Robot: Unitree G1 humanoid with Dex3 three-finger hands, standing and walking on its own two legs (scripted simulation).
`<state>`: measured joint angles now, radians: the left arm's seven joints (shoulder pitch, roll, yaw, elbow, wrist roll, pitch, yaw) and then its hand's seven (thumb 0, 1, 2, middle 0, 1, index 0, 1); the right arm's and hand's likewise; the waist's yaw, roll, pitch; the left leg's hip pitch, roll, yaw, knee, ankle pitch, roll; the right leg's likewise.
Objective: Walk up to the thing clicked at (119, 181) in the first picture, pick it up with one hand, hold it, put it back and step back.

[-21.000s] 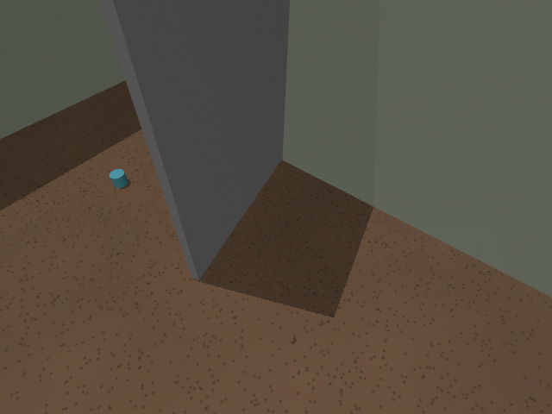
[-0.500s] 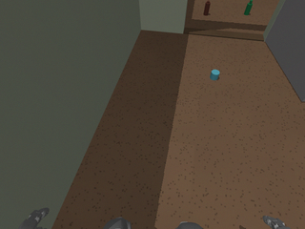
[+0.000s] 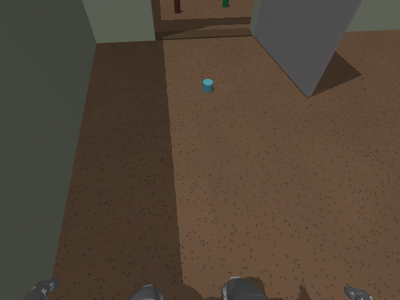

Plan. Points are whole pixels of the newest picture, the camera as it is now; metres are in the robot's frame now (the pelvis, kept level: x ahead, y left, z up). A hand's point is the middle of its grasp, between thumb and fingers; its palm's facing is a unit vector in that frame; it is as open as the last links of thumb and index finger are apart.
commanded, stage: walk up
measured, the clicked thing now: (207, 85) +1.50 -0.09 -0.71
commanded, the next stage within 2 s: stand in 1.16 s
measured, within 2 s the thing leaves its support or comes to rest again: neither
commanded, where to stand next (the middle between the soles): +0.08 +0.00 m, yaw -13 degrees
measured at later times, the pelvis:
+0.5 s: pelvis -0.01 +0.00 +0.00, yaw -11 degrees
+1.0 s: pelvis -0.01 -0.01 +0.02, yaw -15 degrees
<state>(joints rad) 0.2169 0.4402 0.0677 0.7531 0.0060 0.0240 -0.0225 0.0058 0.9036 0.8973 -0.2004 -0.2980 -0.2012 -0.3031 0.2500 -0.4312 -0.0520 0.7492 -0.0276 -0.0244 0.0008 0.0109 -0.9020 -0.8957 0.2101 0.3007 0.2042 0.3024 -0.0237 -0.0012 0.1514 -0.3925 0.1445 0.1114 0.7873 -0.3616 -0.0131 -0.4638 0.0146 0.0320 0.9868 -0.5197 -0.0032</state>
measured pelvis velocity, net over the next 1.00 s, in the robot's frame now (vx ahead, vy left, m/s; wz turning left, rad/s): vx -0.01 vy -0.01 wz -0.27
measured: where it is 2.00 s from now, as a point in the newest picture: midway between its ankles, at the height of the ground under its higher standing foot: outside the picture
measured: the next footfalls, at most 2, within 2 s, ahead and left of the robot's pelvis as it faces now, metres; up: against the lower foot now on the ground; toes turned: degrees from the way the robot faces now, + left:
right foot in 0.06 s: +0.03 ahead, -0.13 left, +0.00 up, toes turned -9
left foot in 0.34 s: +0.07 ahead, +0.12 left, +0.00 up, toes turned -9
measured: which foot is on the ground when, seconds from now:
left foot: down 0.00-0.06, up 0.08-0.32, down 0.34-1.00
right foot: up 0.00-0.04, down 0.06-1.00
